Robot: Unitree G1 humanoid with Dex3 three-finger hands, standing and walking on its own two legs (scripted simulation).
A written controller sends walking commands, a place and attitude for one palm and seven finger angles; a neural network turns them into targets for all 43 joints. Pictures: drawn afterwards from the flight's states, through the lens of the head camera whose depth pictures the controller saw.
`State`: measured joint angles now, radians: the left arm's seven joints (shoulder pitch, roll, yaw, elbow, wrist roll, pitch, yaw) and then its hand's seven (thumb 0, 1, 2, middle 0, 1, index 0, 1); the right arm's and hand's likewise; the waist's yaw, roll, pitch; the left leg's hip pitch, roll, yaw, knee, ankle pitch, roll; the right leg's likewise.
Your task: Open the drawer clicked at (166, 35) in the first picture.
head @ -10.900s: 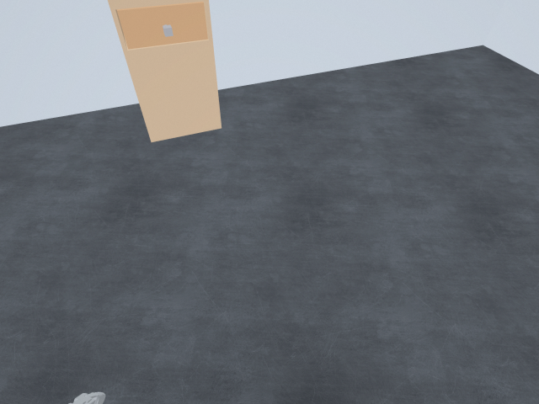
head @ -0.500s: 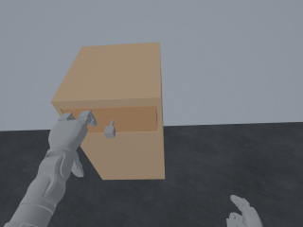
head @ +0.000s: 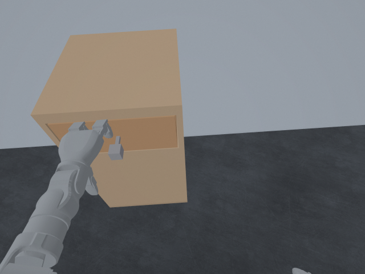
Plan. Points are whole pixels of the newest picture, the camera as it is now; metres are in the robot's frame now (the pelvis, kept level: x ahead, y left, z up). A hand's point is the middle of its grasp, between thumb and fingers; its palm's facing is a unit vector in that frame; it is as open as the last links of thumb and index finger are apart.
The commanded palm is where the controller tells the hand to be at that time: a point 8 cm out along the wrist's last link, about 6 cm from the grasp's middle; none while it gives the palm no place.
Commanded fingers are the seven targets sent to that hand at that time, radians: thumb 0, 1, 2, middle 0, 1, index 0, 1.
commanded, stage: move the hooked fingers above the handle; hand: left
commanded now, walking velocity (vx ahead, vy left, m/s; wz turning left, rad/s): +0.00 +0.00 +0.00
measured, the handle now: (116, 147) +0.49 +0.25 -0.11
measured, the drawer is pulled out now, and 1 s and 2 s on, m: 0.00 0.00 0.00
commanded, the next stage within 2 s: lower the fingers behind the handle in 1.54 s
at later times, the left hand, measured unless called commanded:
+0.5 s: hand (102, 150) +0.42 +0.24 -0.02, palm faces -0.04 -0.04 -1.00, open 13.8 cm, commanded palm +0.41 +0.25 +0.04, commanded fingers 0.00 -0.50 0.30 -0.30 -1.20 -0.30 -1.20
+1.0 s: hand (110, 146) +0.46 +0.24 -0.06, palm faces -0.07 -0.03 -1.00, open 13.8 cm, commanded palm +0.44 +0.24 +0.01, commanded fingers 0.00 -0.50 0.30 -0.30 -1.20 -0.30 -1.20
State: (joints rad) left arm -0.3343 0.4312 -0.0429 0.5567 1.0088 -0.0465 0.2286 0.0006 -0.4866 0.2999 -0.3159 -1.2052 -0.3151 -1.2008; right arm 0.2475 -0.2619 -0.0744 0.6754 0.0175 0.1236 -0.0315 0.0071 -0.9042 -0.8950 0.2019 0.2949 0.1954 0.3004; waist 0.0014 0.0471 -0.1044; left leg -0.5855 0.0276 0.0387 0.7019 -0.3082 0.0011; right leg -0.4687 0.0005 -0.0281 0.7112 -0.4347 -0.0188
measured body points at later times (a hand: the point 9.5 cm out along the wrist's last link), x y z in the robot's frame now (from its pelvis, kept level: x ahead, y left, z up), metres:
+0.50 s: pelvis +0.00 +0.01 -0.02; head +0.07 +0.01 +0.43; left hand +0.41 +0.24 +0.04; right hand +0.05 -0.26 -0.15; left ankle +0.02 +0.12 -0.71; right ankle -0.05 -0.11 -0.71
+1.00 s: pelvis -0.02 +0.02 -0.04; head +0.09 +0.02 +0.39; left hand +0.45 +0.24 +0.00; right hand -0.04 -0.26 -0.17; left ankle +0.02 +0.12 -0.71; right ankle -0.05 -0.11 -0.71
